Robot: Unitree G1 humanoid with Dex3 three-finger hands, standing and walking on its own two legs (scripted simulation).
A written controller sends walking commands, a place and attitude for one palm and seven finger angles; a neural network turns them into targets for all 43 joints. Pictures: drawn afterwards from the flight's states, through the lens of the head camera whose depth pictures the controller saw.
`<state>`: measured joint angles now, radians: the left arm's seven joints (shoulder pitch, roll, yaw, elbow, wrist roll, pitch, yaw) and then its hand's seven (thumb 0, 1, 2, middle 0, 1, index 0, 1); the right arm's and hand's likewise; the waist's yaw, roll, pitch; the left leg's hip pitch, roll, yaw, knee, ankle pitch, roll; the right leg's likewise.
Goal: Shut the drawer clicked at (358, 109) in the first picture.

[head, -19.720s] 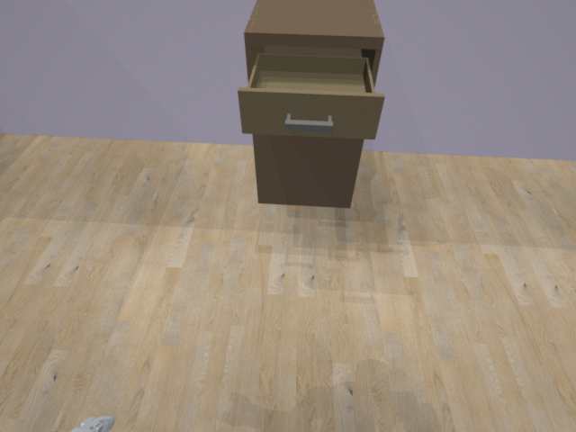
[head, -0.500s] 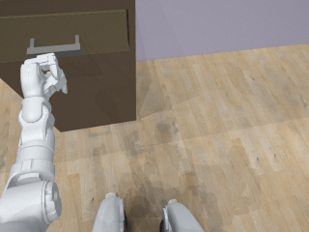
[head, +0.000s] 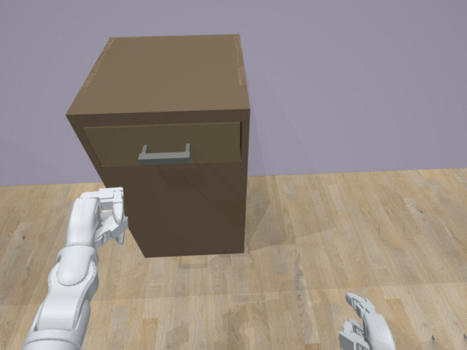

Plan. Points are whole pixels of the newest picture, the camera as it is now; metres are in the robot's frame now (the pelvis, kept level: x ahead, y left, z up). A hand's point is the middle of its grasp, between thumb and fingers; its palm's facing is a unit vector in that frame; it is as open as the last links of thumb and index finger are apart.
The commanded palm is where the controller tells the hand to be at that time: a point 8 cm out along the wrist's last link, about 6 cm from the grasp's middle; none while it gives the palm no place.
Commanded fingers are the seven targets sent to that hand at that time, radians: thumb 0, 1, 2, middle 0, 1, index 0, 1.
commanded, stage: draw the hand back to the body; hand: left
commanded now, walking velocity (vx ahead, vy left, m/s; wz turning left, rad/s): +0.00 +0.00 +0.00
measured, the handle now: (165, 153) +0.61 +0.22 -0.06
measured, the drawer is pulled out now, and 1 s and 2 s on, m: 0.00 0.00 0.00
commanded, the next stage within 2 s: step back with the hand held close in 0.68 s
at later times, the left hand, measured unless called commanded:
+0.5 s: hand (39, 260) +0.19 +0.23 +0.18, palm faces +0.37 -0.85 -0.39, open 3.3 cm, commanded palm +0.14 +0.27 +0.20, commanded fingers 0.00 0.90 0.90 -1.40 -1.60 -1.40 -1.60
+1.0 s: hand (29, 262) +0.19 +0.24 +0.18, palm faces +0.33 -0.82 -0.46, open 3.3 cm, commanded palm +0.13 +0.28 +0.20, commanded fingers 0.00 0.90 0.90 -1.40 -1.60 -1.40 -1.60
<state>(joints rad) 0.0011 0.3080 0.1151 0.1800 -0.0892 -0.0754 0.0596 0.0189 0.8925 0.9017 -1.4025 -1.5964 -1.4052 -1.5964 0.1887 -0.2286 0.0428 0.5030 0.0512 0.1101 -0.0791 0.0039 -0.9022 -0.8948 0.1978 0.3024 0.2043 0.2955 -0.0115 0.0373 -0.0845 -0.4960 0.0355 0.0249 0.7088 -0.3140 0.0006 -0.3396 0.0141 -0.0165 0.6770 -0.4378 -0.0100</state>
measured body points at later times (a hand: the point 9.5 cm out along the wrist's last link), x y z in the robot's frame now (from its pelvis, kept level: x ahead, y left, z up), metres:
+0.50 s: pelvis +0.01 -0.01 +0.02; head -0.01 -0.03 +0.47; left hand +0.16 +0.27 +0.20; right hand +0.20 -0.22 -0.06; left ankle +0.03 +0.12 -0.72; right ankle -0.06 -0.11 -0.72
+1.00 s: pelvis +0.00 +0.00 +0.02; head +0.00 -0.02 +0.47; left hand +0.16 +0.28 +0.21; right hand +0.19 -0.23 -0.06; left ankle +0.03 +0.12 -0.72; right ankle -0.06 -0.11 -0.72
